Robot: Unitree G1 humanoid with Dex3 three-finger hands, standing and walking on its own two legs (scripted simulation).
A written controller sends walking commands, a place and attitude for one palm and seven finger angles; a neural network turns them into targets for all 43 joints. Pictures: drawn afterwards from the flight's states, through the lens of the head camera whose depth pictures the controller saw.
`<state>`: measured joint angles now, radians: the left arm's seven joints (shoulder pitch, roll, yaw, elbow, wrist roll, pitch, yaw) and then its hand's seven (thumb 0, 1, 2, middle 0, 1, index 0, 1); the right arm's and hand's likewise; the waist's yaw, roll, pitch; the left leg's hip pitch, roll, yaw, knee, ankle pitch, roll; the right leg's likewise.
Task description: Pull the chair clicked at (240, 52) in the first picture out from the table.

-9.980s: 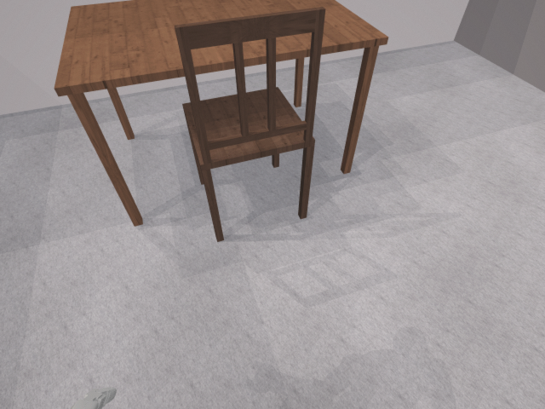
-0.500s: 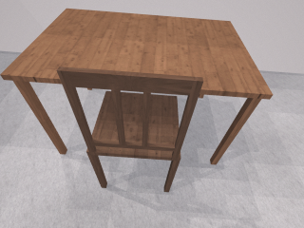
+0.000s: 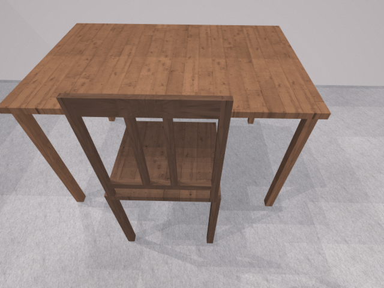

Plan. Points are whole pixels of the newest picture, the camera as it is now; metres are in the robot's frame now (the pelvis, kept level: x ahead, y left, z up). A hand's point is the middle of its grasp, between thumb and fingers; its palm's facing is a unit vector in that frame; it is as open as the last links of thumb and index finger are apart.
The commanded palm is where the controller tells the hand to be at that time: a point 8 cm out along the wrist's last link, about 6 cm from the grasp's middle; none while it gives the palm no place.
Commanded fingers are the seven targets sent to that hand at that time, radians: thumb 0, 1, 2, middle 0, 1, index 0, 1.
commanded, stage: come to a stop and stand still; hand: left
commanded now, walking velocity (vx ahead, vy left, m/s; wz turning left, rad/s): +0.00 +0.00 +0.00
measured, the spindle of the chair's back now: (139, 154) +0.49 +0.19 -0.07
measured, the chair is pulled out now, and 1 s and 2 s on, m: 0.00 0.00 0.00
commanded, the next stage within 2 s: look again from close up in 0.18 s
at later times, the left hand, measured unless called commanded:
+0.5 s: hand out of the picture +0.01 +0.18 -0.19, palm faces +0.00 -0.98 -0.18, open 7.4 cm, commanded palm none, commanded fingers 0.00 0.90 0.90 -0.20 -0.30 -0.20 -0.30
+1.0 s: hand out of the picture +0.03 +0.24 -0.19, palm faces -0.02 -0.98 -0.19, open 7.4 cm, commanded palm none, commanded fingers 0.00 0.90 0.90 -0.20 -0.30 -0.20 -0.30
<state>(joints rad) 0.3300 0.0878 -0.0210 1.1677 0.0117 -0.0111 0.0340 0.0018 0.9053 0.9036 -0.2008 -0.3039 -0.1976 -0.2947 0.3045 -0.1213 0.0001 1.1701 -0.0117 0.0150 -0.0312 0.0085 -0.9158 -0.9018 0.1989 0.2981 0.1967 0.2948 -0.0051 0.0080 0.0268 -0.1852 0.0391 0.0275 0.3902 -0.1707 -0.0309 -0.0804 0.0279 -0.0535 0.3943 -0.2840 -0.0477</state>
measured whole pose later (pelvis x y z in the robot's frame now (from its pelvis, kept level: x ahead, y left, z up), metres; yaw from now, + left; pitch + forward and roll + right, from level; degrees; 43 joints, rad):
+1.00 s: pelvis +0.02 +0.06 -0.01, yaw -1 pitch +0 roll +0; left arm 0.30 0.18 -0.01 1.07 0.02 0.00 0.04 0.00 0.91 0.90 -0.20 -0.30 -0.20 -0.29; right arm 0.25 -0.16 0.02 1.09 -0.01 -0.02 -0.02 0.01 -0.92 -0.90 0.20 0.30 0.20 0.30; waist 0.01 -0.03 0.04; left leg -0.20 -0.06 0.07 0.48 -0.28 0.08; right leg -0.11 -0.05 0.00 0.46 -0.34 0.04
